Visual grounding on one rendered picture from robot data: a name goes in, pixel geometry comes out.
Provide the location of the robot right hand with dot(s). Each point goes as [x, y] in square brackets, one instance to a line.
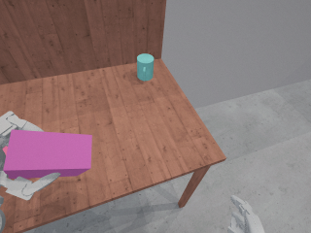
[249, 224]

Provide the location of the robot left hand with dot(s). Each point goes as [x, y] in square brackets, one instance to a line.
[19, 187]

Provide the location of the sponge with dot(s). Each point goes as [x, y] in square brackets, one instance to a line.
[35, 154]

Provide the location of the table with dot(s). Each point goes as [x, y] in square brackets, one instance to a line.
[70, 66]

